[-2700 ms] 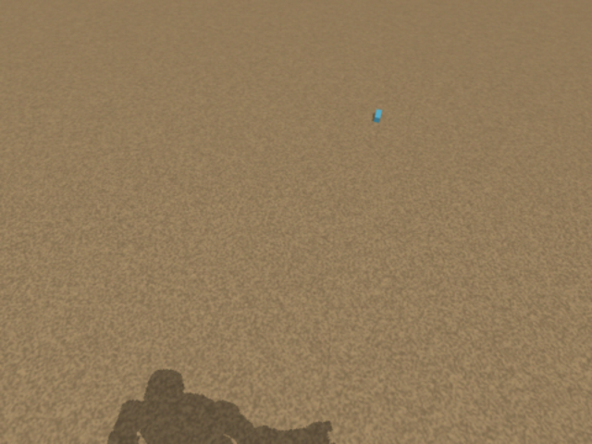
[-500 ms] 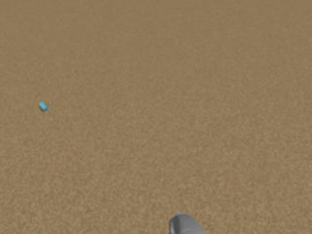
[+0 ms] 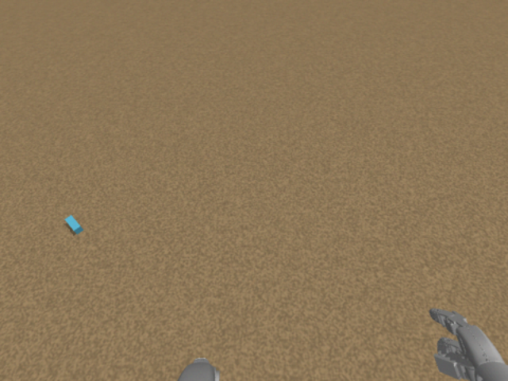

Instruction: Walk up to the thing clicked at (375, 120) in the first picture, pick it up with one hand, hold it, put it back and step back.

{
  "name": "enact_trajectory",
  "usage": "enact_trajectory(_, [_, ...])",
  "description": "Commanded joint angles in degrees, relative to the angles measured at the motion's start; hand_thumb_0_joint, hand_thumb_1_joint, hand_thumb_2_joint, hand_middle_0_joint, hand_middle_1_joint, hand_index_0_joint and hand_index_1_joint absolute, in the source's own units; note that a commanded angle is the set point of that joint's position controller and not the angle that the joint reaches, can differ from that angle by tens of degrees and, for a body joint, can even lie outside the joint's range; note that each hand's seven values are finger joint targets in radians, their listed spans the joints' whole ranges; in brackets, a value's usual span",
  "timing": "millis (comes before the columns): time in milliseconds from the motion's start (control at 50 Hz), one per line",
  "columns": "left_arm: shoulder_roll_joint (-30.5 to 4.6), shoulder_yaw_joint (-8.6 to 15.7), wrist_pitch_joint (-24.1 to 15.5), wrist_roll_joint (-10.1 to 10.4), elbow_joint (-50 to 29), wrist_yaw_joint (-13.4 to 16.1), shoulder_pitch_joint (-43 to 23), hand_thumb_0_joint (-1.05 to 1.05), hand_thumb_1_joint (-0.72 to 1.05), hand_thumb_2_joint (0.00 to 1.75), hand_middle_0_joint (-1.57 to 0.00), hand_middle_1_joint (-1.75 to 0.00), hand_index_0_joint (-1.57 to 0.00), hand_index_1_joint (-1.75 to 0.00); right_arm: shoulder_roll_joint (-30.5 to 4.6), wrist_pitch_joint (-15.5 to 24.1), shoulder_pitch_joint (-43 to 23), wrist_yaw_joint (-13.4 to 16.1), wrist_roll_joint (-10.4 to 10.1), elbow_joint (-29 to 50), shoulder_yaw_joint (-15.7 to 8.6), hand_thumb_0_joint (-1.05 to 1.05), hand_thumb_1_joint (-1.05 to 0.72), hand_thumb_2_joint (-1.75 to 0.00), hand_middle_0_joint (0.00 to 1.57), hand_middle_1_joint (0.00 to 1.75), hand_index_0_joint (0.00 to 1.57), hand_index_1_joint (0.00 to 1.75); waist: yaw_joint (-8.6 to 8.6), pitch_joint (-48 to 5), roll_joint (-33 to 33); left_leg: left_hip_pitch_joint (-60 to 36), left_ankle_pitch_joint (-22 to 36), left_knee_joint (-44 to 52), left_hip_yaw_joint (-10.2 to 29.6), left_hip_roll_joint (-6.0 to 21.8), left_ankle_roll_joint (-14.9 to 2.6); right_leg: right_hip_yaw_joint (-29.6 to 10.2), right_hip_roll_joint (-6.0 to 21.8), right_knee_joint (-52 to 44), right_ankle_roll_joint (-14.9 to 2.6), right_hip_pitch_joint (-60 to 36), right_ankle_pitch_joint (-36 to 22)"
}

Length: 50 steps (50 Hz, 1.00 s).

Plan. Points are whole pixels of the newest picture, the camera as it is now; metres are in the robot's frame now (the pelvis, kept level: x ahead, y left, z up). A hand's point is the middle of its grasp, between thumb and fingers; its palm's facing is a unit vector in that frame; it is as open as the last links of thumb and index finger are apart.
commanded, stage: walk up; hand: left
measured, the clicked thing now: (74, 224) +0.88 +0.88 -0.72
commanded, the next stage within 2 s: none
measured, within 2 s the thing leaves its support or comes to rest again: neither
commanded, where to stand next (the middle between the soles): +0.43 +0.97 m, yaw -44 degrees
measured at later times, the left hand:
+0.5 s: hand (10, 298) +0.29 +0.47 -0.09, palm faces -0.18 -0.76 -0.62, open 7.3 cm
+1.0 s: hand out of the picture +0.45 +0.64 -0.12, palm faces -0.43 -0.72 -0.55, open 7.3 cm
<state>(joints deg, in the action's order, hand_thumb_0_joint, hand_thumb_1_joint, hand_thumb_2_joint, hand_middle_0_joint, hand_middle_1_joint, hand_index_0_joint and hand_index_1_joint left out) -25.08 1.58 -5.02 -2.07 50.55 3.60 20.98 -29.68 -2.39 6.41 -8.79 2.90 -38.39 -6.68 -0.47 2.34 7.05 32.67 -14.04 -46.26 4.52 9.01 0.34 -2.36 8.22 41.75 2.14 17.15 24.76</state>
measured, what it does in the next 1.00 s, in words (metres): steps to the left, turning right: right foot, then left foot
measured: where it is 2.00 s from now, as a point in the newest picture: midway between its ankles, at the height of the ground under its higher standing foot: (36, 336)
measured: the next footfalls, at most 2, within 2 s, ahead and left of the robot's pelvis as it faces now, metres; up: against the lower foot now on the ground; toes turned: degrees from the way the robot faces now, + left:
right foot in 0.36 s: +0.21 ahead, +0.03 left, +0.00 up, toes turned -18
left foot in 0.70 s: +0.31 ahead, +0.44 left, +0.00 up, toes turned -16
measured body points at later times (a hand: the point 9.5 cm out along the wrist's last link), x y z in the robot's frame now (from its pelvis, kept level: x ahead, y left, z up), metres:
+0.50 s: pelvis +0.14 +0.18 +0.00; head +0.16 +0.13 +0.45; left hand +0.30 +0.51 -0.05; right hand +0.15 -0.15 -0.13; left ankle +0.18 +0.29 -0.63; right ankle +0.18 +0.04 -0.70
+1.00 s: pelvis +0.25 +0.41 +0.00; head +0.30 +0.36 +0.45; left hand +0.47 +0.68 -0.08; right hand +0.18 +0.08 -0.11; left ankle +0.27 +0.46 -0.69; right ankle +0.28 +0.31 -0.70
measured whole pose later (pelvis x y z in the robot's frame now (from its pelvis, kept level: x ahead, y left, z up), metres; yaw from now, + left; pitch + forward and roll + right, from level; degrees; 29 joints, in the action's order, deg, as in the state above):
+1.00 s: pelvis +0.25 +0.41 +0.00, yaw -23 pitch +1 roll -1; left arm -25.1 2.0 -4.1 0.2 46.1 6.0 17.8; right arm -24.5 -5.0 16.1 -3.2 4.8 -37.2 -5.9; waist 5.5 7.3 3.9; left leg 24.2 -25.1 -49.6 -8.7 -0.3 -4.5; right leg 7.7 -0.8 43.2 -4.2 27.9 16.3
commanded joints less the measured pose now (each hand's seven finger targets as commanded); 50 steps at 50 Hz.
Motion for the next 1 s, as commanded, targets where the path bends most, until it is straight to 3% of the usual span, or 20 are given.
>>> enact_trajectory(0, [-9.0, 3.78, 0.08, -0.44, -6.53, 2.7, -5.26, 0.0, 0.9, 0.9, -0.2, -0.3, -0.2, -0.3, -15.1, 2.13, 20.24, 2.81, 1.85, -1.81, -6.43, 0.0, -0.9, -0.9, 0.2, 0.3, 0.2, 0.3, 13.43, -5.96, 17.83, -31.35, -14.04, 23.3, 15.79, 8.65, -2.94, 6.03, -11.0, 29.56, -6.06, 34.33, 13.22])
enact_trajectory(20, [-10.09, 3.57, 0.41, 0.95, -5.34, 4.09, -2.2, 0.0, 0.9, 0.9, -0.2, -0.3, -0.2, -0.3, -20.35, 2.62, 12.75, 3.88, 0.04, -0.58, -7.35, 0.0, -0.9, -0.9, 0.2, 0.3, 0.2, 0.3, 7.79, -6.91, 21.28, -29.77, -23.72, 34.21, 33.98, 15.95, -7.93, 0.36, -9.44, 39.87, -8.03, 37.71, 11.84])
enact_trajectory(100, [-16.19, 5.13, 0.21, 2.76, 2.21, 2.77, 2.21, 0.0, 0.9, 0.9, -0.2, -0.3, -0.2, -0.3, -10.54, 2.34, 3.2, 5.32, 0.51, 1.55, -4.5, 0.0, -0.9, -0.9, 0.2, 0.3, 0.2, 0.3, 3.5, -6.0, 8.54, -24.33, -3.68, 22.3, 8.72, 6.79, -8.23, 1.35, -1.62, 28.81, -5.29, 28.06, -2.84])
enact_trajectory(160, [-13.32, 4.45, 0.84, 2.74, 2.99, 2.21, 1.52, 0.0, 0.9, 0.9, -0.2, -0.3, -0.2, -0.3, -6.32, 2.52, 4.71, 5.59, 1.61, 1.64, -2.88, 0.0, -0.9, -0.9, 0.2, 0.3, 0.2, 0.3, 4.83, -6.28, 5.36, -24.74, 17.73, 19.33, 1.14, 5.39, -11.34, 5.47, -2.94, 20.35, -3.22, 22.34, -0.81])
enact_trajectory(240, [-12.43, 4.48, 1.08, 2.69, 1.54, 2.31, 1.53, 0.0, 0.9, 0.9, -0.2, -0.3, -0.2, -0.3, -6.12, 1.65, 3.77, 5.49, 1.85, 2.97, -2.64, 0.0, -0.9, -0.9, 0.2, 0.3, 0.2, 0.3, 4.98, -6.12, 3.41, -21.55, 17.15, 20.19, -0.26, 7.44, -12.61, 7.95, -3.2, 8.86, -4.18, 13.19, -5.34])
enact_trajectory(300, [-13.37, 6.2, 0.86, 2.45, 4.06, 3.08, 12.83, 0.0, 0.9, 0.9, -0.2, -0.3, -0.2, -0.3, -5.98, 0.59, -3.17, 4.93, 1.31, 5.74, -2.04, 0.0, -0.9, -0.9, 0.2, 0.3, 0.2, 0.3, -3.33, -8.54, -4.42, -8.74, 20.25, 5.37, -9.02, 2.93, -7.11, 8.15, -5.01, -8.33, -6.32, -10.71, -18.25])
enact_trajectory(320, [-17.51, 7.97, 0.63, 1.74, 4.62, 3.92, 18.25, 0.0, 0.9, 0.9, -0.2, -0.3, -0.2, -0.3, -3.9, 0.8, -2.28, 4.75, 0.56, 6.53, -1.19, 0.0, -0.9, -0.9, 0.2, 0.3, 0.2, 0.3, -6.99, -10.83, -11.73, 1.8, 13.73, -7.67, -11.02, -0.29, -2.84, 1.6, -2.04, -11.33, -7.83, -23.13, -17.03])
enact_trajectory(340, [-21.82, 9.0, 0.67, 1.1, 2.54, 4.74, 17.3, 0.0, 0.9, 0.9, -0.2, -0.3, -0.2, -0.3, -1.32, 0.57, 1.79, 4.87, 0.7, 6.66, -0.3, 0.0, -0.9, -0.9, 0.2, 0.3, 0.2, 0.3, -5.66, -9.51, -20.86, 17.13, -18.56, -18.63, -9.17, -6.14, 1.41, -21.42, 12.14, -17.3, -13.47, -29.06, -10.63])
enact_trajectory(380, [-22.61, 8.16, 0.82, 2.84, -3.43, 5.37, 4.97, 0.0, 0.9, 0.9, -0.2, -0.3, -0.2, -0.3, -8.95, -1.36, 4.28, 5.74, 1.41, 5.25, -3.09, 0.0, -0.9, -0.9, 0.2, 0.3, 0.2, 0.3, -0.68, -5.0, -7.44, 17.29, -18.32, -36.34, 4.41, -3.63, 4.98, -39.35, 24.19, -23.5, -25.14, -12.54, 0.84])
enact_trajectory(480, [-19.6, 7.96, -0.08, 0.61, -6.48, 4.16, -4.4, 0.0, 0.9, 0.9, -0.2, -0.3, -0.2, -0.3, -8.4, -2.15, 8.59, 3.45, 1.07, 0.4, -3.31, 0.0, -0.9, -0.9, 0.2, 0.3, 0.2, 0.3, 4.64, -2.08, -11.94, 2.81, -6.77, -26.05, 2.2, -2.18, 0.42, -10.41, 6.98, -17.53, -13.37, 7.4, 0.94])
enact_trajectory(600, [-23.8, 9.94, -0.22, -1.01, -7.25, 3.25, -2.12, 0.0, 0.9, 0.9, -0.2, -0.3, -0.2, -0.3, -7.91, -2.31, 3.62, 2.0, 1.23, 2.57, -4.14, 0.0, -0.9, -0.9, 0.2, 0.3, 0.2, 0.3, 1.47, -0.87, -16.8, -2.88, -12.57, -12.22, -3.73, -3.1, -0.87, -10.86, 5.51, -13.64, -14.64, 14.45, 6.64])
enact_trajectory(660, [-23.28, 9.09, 0.13, -0.76, -7.84, 3.07, -5.09, 0.0, 0.9, 0.9, -0.2, -0.3, -0.2, -0.3, -8.08, -1.4, 9.93, 2.68, 1.35, 1.54, -4.97, 0.0, -0.9, -0.9, 0.2, 0.3, 0.2, 0.3, 5.52, -3.7, -16.55, -12.19, -11.52, -1.19, -6.23, -5.27, -1.58, -10.14, 4.81, -5.04, -12.83, 16.78, -4.18])
enact_trajectory(680, [-19.57, 7.77, 0.43, -0.83, -8.48, 3.34, -7.27, 0.0, 0.9, 0.9, -0.2, -0.3, -0.2, -0.3, -9.52, -0.78, 17.84, 3.34, 2.27, -0.49, -6.04, 0.0, -0.9, -0.9, 0.2, 0.3, 0.2, 0.3, 10.61, -6.28, -8.32, -22.47, -12.21, 6.82, -3.79, -6.44, -1.3, -5.38, 0.3, 10.16, -9.23, 23.18, -6.31])
enact_trajectory(700, [-11.24, 5.42, 0.65, 0.19, -9.42, 3.78, -6.66, 0.0, 0.9, 0.9, -0.2, -0.3, -0.2, -0.3, -16.03, 0.12, 19.13, 4.22, 3.45, 0.21, -7.16, 0.0, -0.9, -0.9, 0.2, 0.3, 0.2, 0.3, 12.0, -3.61, 15.27, -25.32, -6.77, 21.01, 14.85, 4.72, -3.28, 5.5, -13.94, 29.34, -5.05, 36.57, 7.1])
enact_trajectory(720, [-12.31, 4.9, 0.42, 0.96, -9.34, 5.73, -8.76, 0.0, 0.9, 0.9, -0.2, -0.3, -0.2, -0.3, -19.95, 0.88, 13.23, 5.33, 1.64, 1.02, -7.4, 0.0, -0.9, -0.9, 0.2, 0.3, 0.2, 0.3, 9.7, -2.41, 22.77, -21.45, -2.18, 27.42, 30.9, 11.15, -9.28, -1.79, -12.52, 34.54, -6.29, 39.59, 14.94])
enact_trajectory(760, [-15.45, 5.25, 0.14, 2.15, -5.43, 5.14, -6.45, 0.0, 0.9, 0.9, -0.2, -0.3, -0.2, -0.3, -11.98, 0.83, 7.92, 6.09, 1.91, 3.82, -5.63, 0.0, -0.9, -0.9, 0.2, 0.3, 0.2, 0.3, 7.31, -0.03, 3.08, -19.58, 9.12, 19.05, 18.89, 8.34, -9.76, -2.19, -8.83, 33.61, -4.71, 35.43, 7.09])
enact_trajectory(880, [-12.62, 4.98, 1.02, 3.29, -3.76, 3.42, 2.71, 0.0, 0.9, 0.9, -0.2, -0.3, -0.2, -0.3, -6.99, 0.12, 5.56, 6.65, 2.61, 7.21, -3.7, 0.0, -0.9, -0.9, 0.2, 0.3, 0.2, 0.3, 4.57, -5.22, 6.32, -21.74, 32.15, 10.53, 2.52, 4.17, -11.7, 7.3, -6.35, 14.63, -4.19, 17.54, 0.47])
enact_trajectory(940, [-13.03, 6.2, 0.63, 2.67, -1.92, 4.15, 14.81, 0.0, 0.9, 0.9, -0.2, -0.3, -0.2, -0.3, -6.08, -0.96, -0.71, 6.04, 1.8, 10.15, -2.84, 0.0, -0.9, -0.9, 0.2, 0.3, 0.2, 0.3, -3.68, -8.41, -0.69, -9.51, 26.65, -2.96, -5.32, -1.29, -5.54, 6.07, -6.32, -10.58, -6.74, -7.53, -18.55])
enact_trajectory(960, [-16.79, 7.79, 0.43, 1.47, -2.62, 4.76, 16.39, 0.0, 0.9, 0.9, -0.2, -0.3, -0.2, -0.3, -3.38, -0.86, 2.66, 5.76, 1.01, 10.21, -1.87, 0.0, -0.9, -0.9, 0.2, 0.3, 0.2, 0.3, -5.26, -9.19, -7.06, 2.0, 14.78, -11.82, -5.93, -4.41, -1.45, -2.77, -2.55, -11.95, -7.98, -19.12, -19.28])
enact_trajectory(980, [-19.85, 8.63, 0.5, 0.5, -5.39, 5.39, 15.0, 0.0, 0.9, 0.9, -0.2, -0.3, -0.2, -0.3, -1.34, -0.95, 7.91, 5.82, 0.77, 10.23, -1.09, 0.0, -0.9, -0.9, 0.2, 0.3, 0.2, 0.3, -2.99, -12.71, -15.56, 15.25, -21.26, -22.48, -2.8, -6.44, 1.73, -25.04, 13.51, -12.13, -14.55, -27.87, -20.08])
